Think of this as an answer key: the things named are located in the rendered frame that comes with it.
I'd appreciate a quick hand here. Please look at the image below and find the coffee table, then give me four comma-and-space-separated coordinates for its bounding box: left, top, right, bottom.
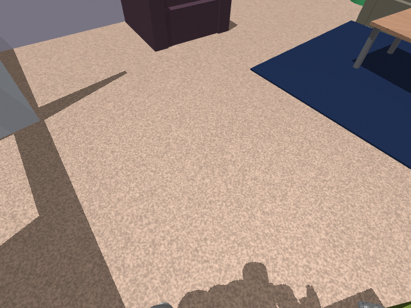
353, 8, 411, 69

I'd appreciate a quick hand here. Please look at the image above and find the armchair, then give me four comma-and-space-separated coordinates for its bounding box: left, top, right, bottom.
121, 0, 232, 52

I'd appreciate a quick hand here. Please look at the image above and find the sofa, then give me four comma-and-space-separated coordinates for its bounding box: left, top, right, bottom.
356, 0, 411, 37

